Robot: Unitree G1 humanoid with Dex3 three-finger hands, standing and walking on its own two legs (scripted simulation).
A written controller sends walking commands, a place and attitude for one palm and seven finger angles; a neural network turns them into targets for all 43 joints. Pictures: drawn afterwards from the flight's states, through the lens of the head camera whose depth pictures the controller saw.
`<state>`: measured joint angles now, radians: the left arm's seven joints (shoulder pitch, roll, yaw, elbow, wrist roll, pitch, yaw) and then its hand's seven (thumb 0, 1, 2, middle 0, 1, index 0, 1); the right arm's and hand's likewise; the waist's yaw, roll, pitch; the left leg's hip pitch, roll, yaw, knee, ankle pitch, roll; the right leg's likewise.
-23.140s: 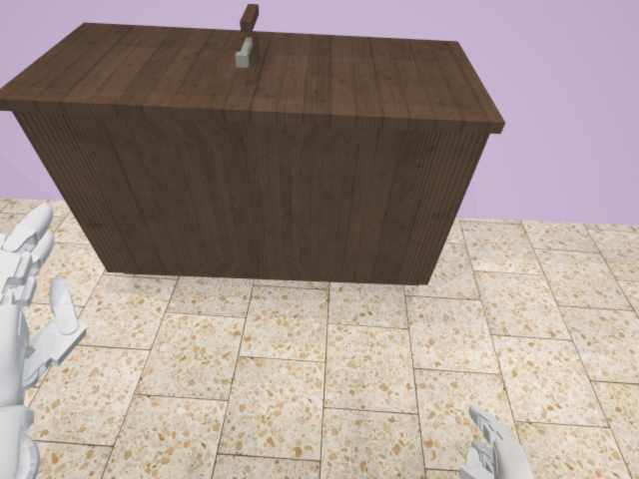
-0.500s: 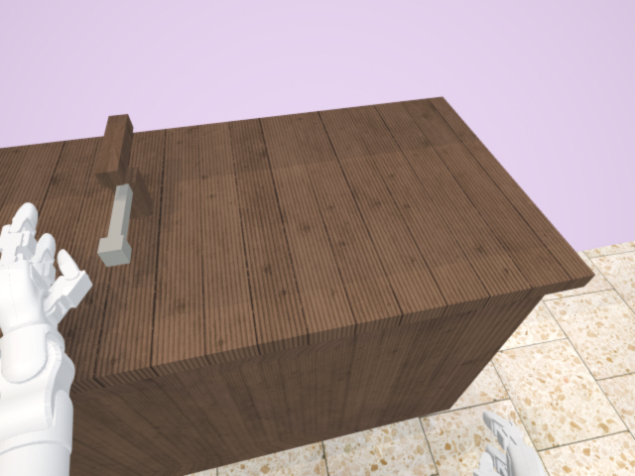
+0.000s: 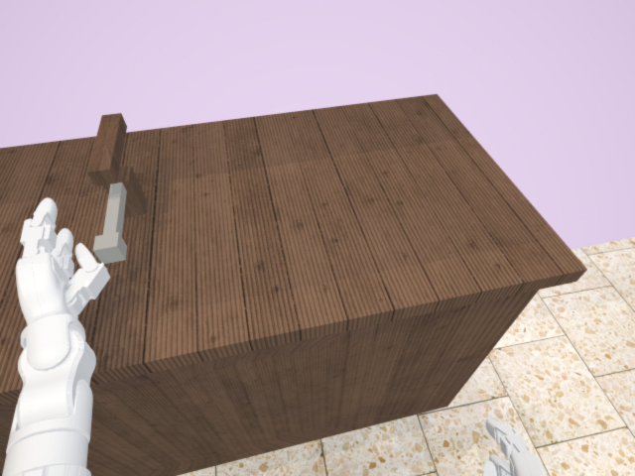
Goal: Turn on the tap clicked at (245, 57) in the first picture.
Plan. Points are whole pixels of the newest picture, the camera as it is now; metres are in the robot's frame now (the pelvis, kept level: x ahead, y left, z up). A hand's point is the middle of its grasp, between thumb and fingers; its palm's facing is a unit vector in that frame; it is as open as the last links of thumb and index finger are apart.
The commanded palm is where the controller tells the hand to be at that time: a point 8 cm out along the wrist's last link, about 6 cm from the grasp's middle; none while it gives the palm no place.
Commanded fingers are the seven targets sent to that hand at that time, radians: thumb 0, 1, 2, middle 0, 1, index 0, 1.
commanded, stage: push the lever round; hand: left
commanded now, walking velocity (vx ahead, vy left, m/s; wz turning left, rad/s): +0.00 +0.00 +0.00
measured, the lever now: (110, 248) +0.36 +0.29 +0.10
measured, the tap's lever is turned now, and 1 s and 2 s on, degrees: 1 23 54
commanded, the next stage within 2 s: none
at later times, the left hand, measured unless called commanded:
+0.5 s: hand (125, 266) +0.33 +0.26 +0.10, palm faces +0.55 -0.83 -0.06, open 7.7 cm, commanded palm +0.30 +0.28 +0.09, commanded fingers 0.00 0.90 0.90 -0.15 -0.15 -0.15 -0.15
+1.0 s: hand (153, 255) +0.35 +0.24 +0.10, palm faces +0.64 -0.77 -0.05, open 7.7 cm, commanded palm +0.31 +0.25 +0.09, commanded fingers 0.00 0.90 0.90 -0.15 -0.15 -0.15 -0.15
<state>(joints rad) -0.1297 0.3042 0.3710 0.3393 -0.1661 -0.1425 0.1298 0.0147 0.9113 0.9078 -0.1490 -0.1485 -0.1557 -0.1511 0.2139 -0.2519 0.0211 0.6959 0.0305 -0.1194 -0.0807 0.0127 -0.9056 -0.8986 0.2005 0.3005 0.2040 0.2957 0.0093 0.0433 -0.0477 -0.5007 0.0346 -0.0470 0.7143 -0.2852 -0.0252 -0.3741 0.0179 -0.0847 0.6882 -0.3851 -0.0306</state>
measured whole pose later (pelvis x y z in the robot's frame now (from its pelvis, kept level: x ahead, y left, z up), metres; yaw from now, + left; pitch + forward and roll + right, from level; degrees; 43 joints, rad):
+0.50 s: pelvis +0.00 +0.00 +0.00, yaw +1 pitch +4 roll -1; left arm -0.18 0.23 0.29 0.33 -0.13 -0.15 0.25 0.00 0.92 0.92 -0.15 -0.15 -0.15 -0.15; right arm 0.19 -0.25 0.02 0.70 0.02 -0.12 -0.07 0.01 -0.91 -0.90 0.20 0.30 0.20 0.30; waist 0.02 0.04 -0.05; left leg -0.52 0.03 -0.06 0.73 -0.28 -0.03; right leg -0.39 0.01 -0.10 0.71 -0.39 -0.03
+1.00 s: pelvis +0.00 +0.00 +0.00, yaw +0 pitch +4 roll -1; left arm -0.19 0.13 0.22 0.28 -0.06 -0.07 0.49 0.02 0.94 0.91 -0.15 -0.15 -0.15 -0.15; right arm 0.19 -0.24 0.00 0.69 0.00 -0.04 -0.05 0.01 -0.91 -0.90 0.20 0.30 0.20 0.30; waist 0.00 0.04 -0.07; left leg -0.51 0.03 -0.05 0.73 -0.30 -0.03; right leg -0.38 0.01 -0.09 0.71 -0.40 -0.03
